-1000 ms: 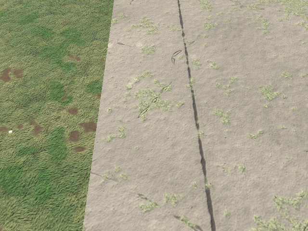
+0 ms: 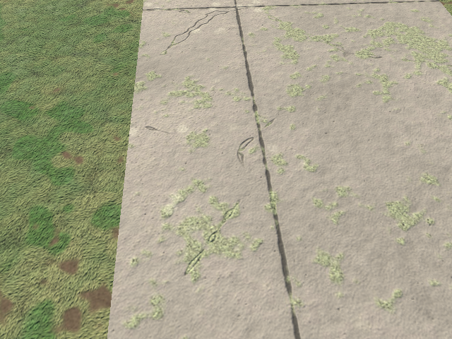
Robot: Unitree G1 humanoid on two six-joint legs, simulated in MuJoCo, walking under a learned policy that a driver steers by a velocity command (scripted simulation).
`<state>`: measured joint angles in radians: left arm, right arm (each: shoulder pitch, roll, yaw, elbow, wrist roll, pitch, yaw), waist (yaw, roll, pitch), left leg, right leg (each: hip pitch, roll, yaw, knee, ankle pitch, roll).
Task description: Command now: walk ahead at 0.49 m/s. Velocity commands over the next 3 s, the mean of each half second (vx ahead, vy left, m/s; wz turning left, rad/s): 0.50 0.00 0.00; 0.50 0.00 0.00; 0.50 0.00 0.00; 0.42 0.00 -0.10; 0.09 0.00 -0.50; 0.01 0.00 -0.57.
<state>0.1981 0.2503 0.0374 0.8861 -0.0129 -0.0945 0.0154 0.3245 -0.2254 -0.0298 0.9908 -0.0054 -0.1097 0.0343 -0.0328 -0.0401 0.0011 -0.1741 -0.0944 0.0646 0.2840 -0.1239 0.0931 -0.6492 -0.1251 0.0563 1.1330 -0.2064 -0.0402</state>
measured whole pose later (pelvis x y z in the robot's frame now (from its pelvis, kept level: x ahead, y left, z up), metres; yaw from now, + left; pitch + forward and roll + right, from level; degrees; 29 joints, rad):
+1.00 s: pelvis +0.55 -0.01 -0.01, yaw +1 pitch +1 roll +0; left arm 0.30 0.26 0.05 0.96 -0.02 -0.10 0.00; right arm 0.17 -0.24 -0.05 0.90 0.00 -0.10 0.03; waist 0.00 -0.03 0.03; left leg -0.35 -0.03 0.07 0.47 -0.15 0.07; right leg -0.41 -0.05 0.03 1.19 -0.36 -0.05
